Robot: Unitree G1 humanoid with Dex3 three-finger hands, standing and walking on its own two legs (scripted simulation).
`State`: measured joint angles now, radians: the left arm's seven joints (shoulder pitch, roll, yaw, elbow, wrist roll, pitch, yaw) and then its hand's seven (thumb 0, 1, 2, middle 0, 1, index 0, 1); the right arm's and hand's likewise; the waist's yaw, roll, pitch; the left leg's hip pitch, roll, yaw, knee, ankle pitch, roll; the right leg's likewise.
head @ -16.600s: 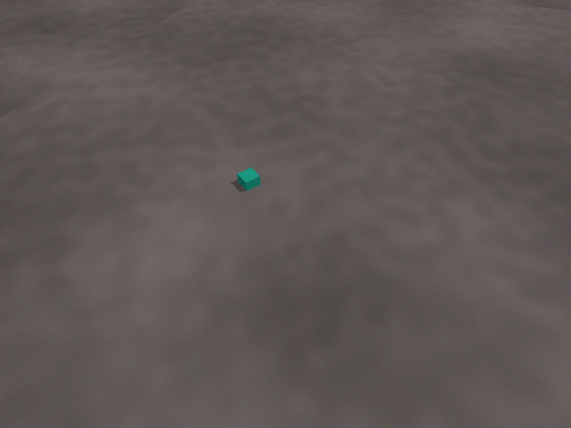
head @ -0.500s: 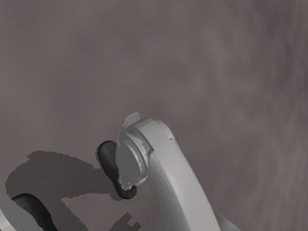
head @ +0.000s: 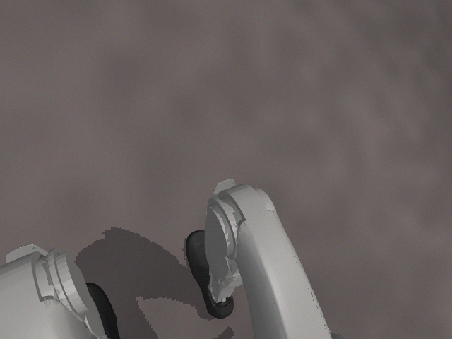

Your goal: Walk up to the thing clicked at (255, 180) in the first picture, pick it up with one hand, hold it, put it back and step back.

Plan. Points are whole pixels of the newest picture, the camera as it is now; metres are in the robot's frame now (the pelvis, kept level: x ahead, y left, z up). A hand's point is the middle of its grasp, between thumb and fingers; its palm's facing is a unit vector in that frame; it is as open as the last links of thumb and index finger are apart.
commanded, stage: lift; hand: left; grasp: from above
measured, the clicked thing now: out of the picture +0.50 +0.36 -0.21
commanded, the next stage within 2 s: hold in 1.78 s
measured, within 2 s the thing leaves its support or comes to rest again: neither
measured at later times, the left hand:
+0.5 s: hand out of the picture +0.47 +0.35 -0.09, palm faces -0.26 -0.34 -0.90, open 10.8 cm
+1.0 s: hand out of the picture +0.37 +0.33 +0.09, palm faces -0.25 -0.34 -0.91, open 10.8 cm
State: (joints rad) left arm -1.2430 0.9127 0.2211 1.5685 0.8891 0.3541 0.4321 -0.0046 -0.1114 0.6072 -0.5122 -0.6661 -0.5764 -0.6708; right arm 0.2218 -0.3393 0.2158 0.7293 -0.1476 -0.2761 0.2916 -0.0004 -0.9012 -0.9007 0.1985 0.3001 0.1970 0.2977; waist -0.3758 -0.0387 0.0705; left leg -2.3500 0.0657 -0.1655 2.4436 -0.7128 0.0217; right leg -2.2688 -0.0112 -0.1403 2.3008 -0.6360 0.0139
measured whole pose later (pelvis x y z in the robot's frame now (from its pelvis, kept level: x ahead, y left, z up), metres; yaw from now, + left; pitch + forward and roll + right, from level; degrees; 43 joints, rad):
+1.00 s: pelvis +0.00 -0.01 +0.18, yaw +8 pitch +32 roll -3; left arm -0.72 0.45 0.03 1.03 0.76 0.49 0.26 0.02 -0.09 0.52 -0.55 -0.60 -0.64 -0.58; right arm 0.16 -0.27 0.01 0.77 0.02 -0.13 0.04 0.01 -0.90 -0.90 0.20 0.30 0.20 0.30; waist -0.14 0.07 -0.22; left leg -1.77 0.06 -0.05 1.82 -0.62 -0.01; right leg -1.75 -0.02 -0.07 1.78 -0.59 -0.01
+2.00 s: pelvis +0.09 +0.00 +0.42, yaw +10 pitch +11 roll +0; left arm -0.49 0.26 -0.15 1.00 0.71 0.53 0.26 0.02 -0.03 0.42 -0.55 -0.53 -0.64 -0.51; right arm 0.27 -0.25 0.00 0.83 0.05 -0.13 -0.03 0.01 -0.89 -0.90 0.20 0.30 0.20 0.30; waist -0.06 0.04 -0.10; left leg -0.55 0.04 0.02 0.73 -0.36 -0.01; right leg -0.56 -0.02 -0.04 0.72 -0.35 0.00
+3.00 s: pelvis +0.08 +0.00 +0.44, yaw +10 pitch +3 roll +0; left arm -0.44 0.23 -0.23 0.85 0.72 0.66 0.18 0.00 -0.05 0.43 -0.59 -0.51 -0.66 -0.52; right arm 0.21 -0.26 0.02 0.79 0.06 -0.12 0.04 0.01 -0.90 -0.90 0.20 0.30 0.20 0.30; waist 0.00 0.05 -0.05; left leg -0.31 0.03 0.04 0.52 -0.27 -0.01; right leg -0.33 -0.02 -0.02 0.54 -0.27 0.00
